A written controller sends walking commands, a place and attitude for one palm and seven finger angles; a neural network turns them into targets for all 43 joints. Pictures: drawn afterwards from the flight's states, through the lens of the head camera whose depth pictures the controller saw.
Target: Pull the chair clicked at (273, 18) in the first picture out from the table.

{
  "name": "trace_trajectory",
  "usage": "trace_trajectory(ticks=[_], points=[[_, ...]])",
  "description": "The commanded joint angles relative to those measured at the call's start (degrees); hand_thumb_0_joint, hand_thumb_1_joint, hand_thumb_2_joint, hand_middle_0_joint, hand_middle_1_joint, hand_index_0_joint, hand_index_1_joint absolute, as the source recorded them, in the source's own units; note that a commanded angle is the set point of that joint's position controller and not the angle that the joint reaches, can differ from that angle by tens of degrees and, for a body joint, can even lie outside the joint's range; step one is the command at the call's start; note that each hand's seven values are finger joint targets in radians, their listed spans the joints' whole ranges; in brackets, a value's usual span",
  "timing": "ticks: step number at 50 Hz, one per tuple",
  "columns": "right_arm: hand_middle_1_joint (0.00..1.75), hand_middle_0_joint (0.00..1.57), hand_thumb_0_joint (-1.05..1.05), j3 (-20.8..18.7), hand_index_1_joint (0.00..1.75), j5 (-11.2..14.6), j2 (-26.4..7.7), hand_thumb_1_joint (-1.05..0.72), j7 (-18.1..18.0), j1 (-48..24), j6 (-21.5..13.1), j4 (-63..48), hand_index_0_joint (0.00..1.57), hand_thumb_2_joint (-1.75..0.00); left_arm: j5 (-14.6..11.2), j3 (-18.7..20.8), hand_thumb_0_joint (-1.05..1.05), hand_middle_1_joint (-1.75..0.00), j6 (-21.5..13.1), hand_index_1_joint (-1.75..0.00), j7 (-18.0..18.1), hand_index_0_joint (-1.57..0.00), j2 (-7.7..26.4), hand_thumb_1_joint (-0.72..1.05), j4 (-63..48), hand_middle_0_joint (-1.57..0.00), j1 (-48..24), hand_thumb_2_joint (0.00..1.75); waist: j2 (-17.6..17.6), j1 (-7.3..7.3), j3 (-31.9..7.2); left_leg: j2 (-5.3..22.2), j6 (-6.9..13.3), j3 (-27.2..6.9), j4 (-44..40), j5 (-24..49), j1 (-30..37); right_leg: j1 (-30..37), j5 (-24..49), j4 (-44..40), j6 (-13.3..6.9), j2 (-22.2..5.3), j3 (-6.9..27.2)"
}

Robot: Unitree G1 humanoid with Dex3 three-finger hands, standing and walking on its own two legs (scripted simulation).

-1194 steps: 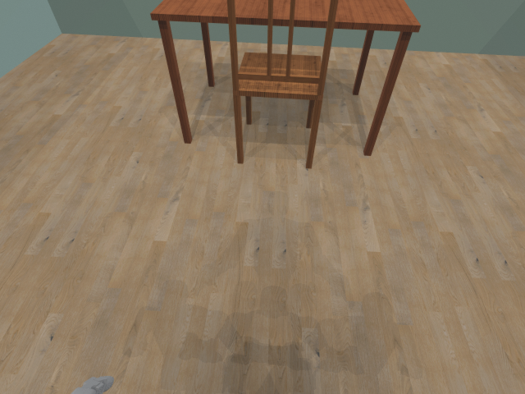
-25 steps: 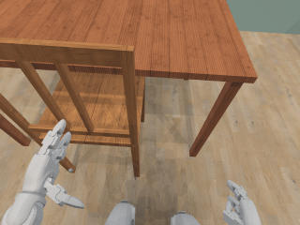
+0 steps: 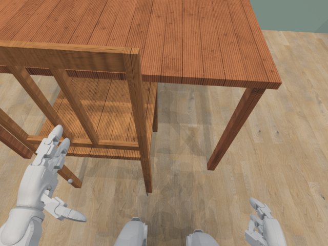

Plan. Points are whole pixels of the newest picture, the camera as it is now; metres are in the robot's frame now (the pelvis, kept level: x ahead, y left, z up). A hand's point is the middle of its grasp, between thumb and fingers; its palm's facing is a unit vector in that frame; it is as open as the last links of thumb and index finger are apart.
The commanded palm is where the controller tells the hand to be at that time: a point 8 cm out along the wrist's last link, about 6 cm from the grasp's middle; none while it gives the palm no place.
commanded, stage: aim the fingers beside a spindle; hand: left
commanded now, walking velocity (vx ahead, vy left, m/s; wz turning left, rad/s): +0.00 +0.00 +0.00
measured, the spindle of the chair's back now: (48, 111) +0.44 +0.34 +0.03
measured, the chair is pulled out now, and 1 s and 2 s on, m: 0.00 0.00 0.00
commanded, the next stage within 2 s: none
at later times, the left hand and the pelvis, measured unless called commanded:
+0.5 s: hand (74, 177) +0.26 +0.22 +0.02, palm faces -0.04 -1.00 -0.06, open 16.9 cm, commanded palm +0.25 +0.28 +0.03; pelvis -0.01 +0.01 -0.01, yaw -1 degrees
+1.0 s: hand (71, 170) +0.29 +0.24 +0.01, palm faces -0.02 -1.00 -0.07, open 16.9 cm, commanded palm +0.27 +0.29 +0.01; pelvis -0.01 +0.02 -0.03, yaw -1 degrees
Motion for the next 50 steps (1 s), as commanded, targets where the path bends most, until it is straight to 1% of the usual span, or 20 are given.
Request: trace_trajectory(ticks=[1,4,7,10,11,13,16,20,22,25,28,33,34,36,37,38,42,45,49,50], points=[[0.3,0.2,0.0,-3.3,0.3,0.3,-7.8,-0.9,-0.5,-1.5,-2.8,-8.0,0.2,-0.9,-1.1,3.7,0.0,-0.08,-2.5,-0.08,-0.8,-0.06,8.3,-0.5,-7.5,-0.06,-3.8,0.3,0.1,-1.05,-13.2,-1.5,2.0,0.3,-8.1,13.5,12.9,3.4,14.5,-10.1,-0.1,0.7,2.0],[0.3,0.2,0.0,-3.4,0.3,0.2,-8.1,-0.9,-0.7,-1.3,-2.9,-8.2,0.2,-0.9,-1.5,4.7,0.0,-0.08,-2.5,-0.08,-1.4,-0.06,9.5,-0.5,-8.1,-0.06,-5.3,0.3,-0.6,-0.86,-14.7,-1.6,2.0,0.4,-7.8,13.3,12.6,3.8,14.5,-10.0,0.1,0.5,2.4],[0.3,0.2,0.0,-3.2,0.3,0.1,-7.9,-0.9,-0.7,-1.5,-3.2,-8.3,0.2,-0.9,-1.5,5.6,0.0,-0.08,-3.7,-0.08,-0.6,-0.06,10.6,-0.5,-10.4,-0.06,-7.1,0.3,1.5,-0.24,-16.0,-1.5,2.0,0.2,-7.7,13.7,13.2,3.2,13.9,-9.0,-0.2,0.5,2.2],[0.3,0.2,0.0,-3.1,0.3,0.0,-7.8,-0.9,-0.7,-1.5,-3.4,-7.7,0.2,-0.9,-1.2,5.2,0.0,-0.08,-4.9,-0.08,0.8,-0.06,10.2,-0.5,-10.5,-0.06,-9.2,0.3,2.6,-0.63,-15.3,-1.3,1.8,-0.2,-7.8,12.3,13.7,0.8,11.6,-8.8,-0.3,0.6,1.9],[0.3,0.2,0.0,-3.1,0.3,-0.1,-7.9,-0.9,-0.8,-1.4,-3.3,-7.5,0.2,-0.9,-0.9,6.0,0.0,-0.08,-5.0,-0.08,1.2,-0.06,11.0,-0.5,-9.8,-0.06,-8.7,0.3,1.9,-0.49,-15.4,-1.2,1.9,-0.4,-7.8,12.1,13.2,0.5,11.3,-8.4,-0.4,0.7,1.6],[0.3,0.2,0.0,-3.0,0.3,0.0,-8.0,-0.9,-0.6,-1.4,-3.0,-7.6,0.2,-0.9,-0.6,4.3,0.0,-0.08,-4.6,-0.08,1.2,-0.06,9.4,-0.5,-8.0,-0.06,-8.8,0.3,1.7,-0.84,-14.5,-1.3,1.8,-0.4,-8.0,10.7,12.7,-0.3,10.1,-8.6,-0.3,0.6,1.5],[0.3,0.2,0.0,-3.1,0.3,0.1,-8.4,-0.9,-0.7,-1.2,-2.6,-7.3,0.2,-0.9,-0.3,5.1,0.0,-0.08,-3.5,-0.08,0.8,-0.06,10.4,-0.5,-4.5,-0.06,-9.7,0.3,0.2,-1.03,-14.0,-1.2,1.9,-0.4,-7.6,8.7,10.6,-0.8,8.3,-8.6,-0.3,0.8,1.8],[0.3,0.2,0.0,-3.0,0.3,0.2,-8.7,-0.9,-0.7,-1.1,-2.3,-7.9,0.2,-0.9,-0.7,5.1,0.0,-0.08,-2.8,-0.08,-0.2,-0.06,10.6,-0.5,-4.6,-0.06,-11.7,0.3,1.5,-0.66,-15.5,-1.4,1.8,-0.2,-7.6,9.2,11.1,-0.4,9.0,-8.3,-0.3,0.5,2.0],[0.3,0.2,0.0,-3.0,0.3,0.1,-8.7,-0.9,-0.7,-0.9,-2.3,-8.0,0.2,-0.9,-0.8,6.0,0.0,-0.08,-3.4,-0.08,-0.1,-0.06,11.7,-0.5,-6.2,-0.06,-11.9,0.3,1.8,-0.41,-17.6,-1.2,1.9,-0.2,-7.2,10.6,11.8,0.0,10.0,-7.8,-0.4,0.7,2.0],[0.3,0.2,0.0,-2.9,0.3,-0.1,-8.5,-0.9,-0.5,-0.8,-2.5,-7.6,0.2,-0.9,-1.0,5.4,0.0,-0.08,-4.7,-0.08,0.4,-0.06,11.1,-0.5,-7.6,-0.06,-13.8,0.3,2.9,-0.65,-18.0,-1.2,1.7,-0.6,-7.1,11.5,13.0,-1.1,10.5,-7.2,-0.5,0.7,1.7],[0.3,0.2,0.0,-3.0,0.3,-0.1,-8.5,-0.9,-0.3,-0.8,-2.3,-7.2,0.2,-0.9,-0.7,5.9,0.0,-0.08,-5.2,-0.08,0.8,-0.06,11.2,-0.5,-6.1,-0.06,-12.6,0.3,2.7,-0.67,-17.1,-1.0,1.5,-1.0,-7.1,11.5,12.9,-2.6,10.3,-6.6,-0.5,0.8,1.2],[0.3,0.2,0.0,-3.1,0.3,-0.1,-9.1,-0.9,-0.1,-0.5,-1.7,-7.2,0.2,-0.9,0.0,3.5,0.0,-0.08,-3.7,-0.08,0.2,-0.06,9.3,-0.5,-2.8,-0.06,-13.7,0.3,2.2,-1.43,-15.9,-1.0,1.5,-1.3,-6.7,9.8,11.4,-4.9,9.1,-5.9,-0.4,0.7,0.9],[0.3,0.2,0.0,-3.2,0.3,0.0,-9.3,-0.9,-0.2,-0.3,-1.4,-7.1,0.2,-0.9,-0.1,4.4,0.0,-0.08,-3.5,-0.08,0.2,-0.06,10.1,-0.5,-2.0,-0.06,-14.3,0.3,0.4,-1.55,-15.5,-0.9,1.5,-1.3,-6.6,8.9,10.6,-4.9,8.6,-5.9,-0.4,0.8,0.8],[0.3,0.2,0.0,-3.2,0.3,0.0,-9.4,-0.9,-0.4,-0.4,-1.3,-7.3,0.2,-0.9,-0.1,5.6,0.0,-0.08,-3.7,-0.08,0.2,-0.06,11.6,-0.5,-2.3,-0.06,-14.7,0.3,0.8,-1.05,-16.2,-1.0,1.6,-1.2,-6.2,9.4,10.2,-4.4,8.9,-5.6,-0.6,0.9,1.1],[0.3,0.2,0.0,-3.1,0.3,-0.1,-9.1,-0.9,-0.3,-0.6,-1.4,-7.6,0.2,-0.9,-0.4,5.2,0.0,-0.08,-4.1,-0.08,0.0,-0.06,10.9,-0.5,-3.9,-0.06,-15.5,0.3,2.3,-0.81,-18.0,-1.2,1.7,-1.0,-5.9,10.8,11.1,-4.0,9.9,-5.4,-0.6,0.7,1.3],[0.3,0.2,0.0,-3.2,0.3,-0.1,-9.1,-0.9,-0.2,-0.5,-1.4,-7.6,0.2,-0.9,-0.4,6.6,0.0,-0.08,-4.4,-0.08,0.2,-0.06,12.5,-0.5,-4.7,-0.06,-15.3,0.3,2.8,-0.34,-19.1,-1.0,1.5,-1.1,-5.9,11.7,12.0,-3.7,10.4,-5.1,-0.7,0.7,1.3],[0.3,0.2,0.0,-3.1,0.3,-0.5,-8.9,-0.9,-0.1,-0.5,-1.4,-7.3,0.2,-0.9,-0.6,6.8,0.0,-0.08,-5.9,-0.08,0.7,-0.06,12.7,-0.5,-6.9,-0.06,-15.8,0.3,4.2,-0.3,-21.2,-0.7,1.3,-1.5,-5.3,14.2,14.0,-4.8,11.6,-4.3,-0.8,0.8,1.1],[0.3,0.2,0.0,-3.0,0.3,-0.3,-9.1,-0.9,-0.1,-0.4,-0.9,-6.6,0.2,-0.9,-0.4,6.8,0.0,-0.08,-5.3,-0.08,0.4,-0.06,12.2,-0.5,-1.5,-0.06,-16.5,0.3,1.8,-1.21,-17.4,-0.9,1.4,-1.2,-4.7,11.4,10.0,-5.7,10.0,-4.3,-0.6,1.0,1.1],[0.3,0.2,0.0,-3.0,0.3,-0.1,-9.8,-0.9,-0.4,-0.4,-0.5,-6.2,0.2,-0.9,-0.4,5.7,0.0,-0.08,-3.8,-0.08,-1.4,-0.06,11.4,-0.5,3.0,-0.06,-20.5,0.3,1.1,-2.16,-16.3,-1.0,1.5,-1.3,-4.0,7.9,7.7,-8.2,7.7,-3.9,-0.5,1.0,1.1],[0.3,0.2,0.0,-3.0,0.3,-0.1,-9.9,-0.9,-0.4,-0.2,-0.5,-6.4,0.2,-0.9,-0.4,5.7,0.0,-0.08,-3.6,-0.08,-1.9,-0.06,11.7,-0.5,2.9,-0.06,-20.8,0.3,2.0,-1.76,-17.3,-1.0,1.5,-1.2,-3.9,8.0,8.0,-8.0,7.6,-3.8,-0.6,0.9,1.2]])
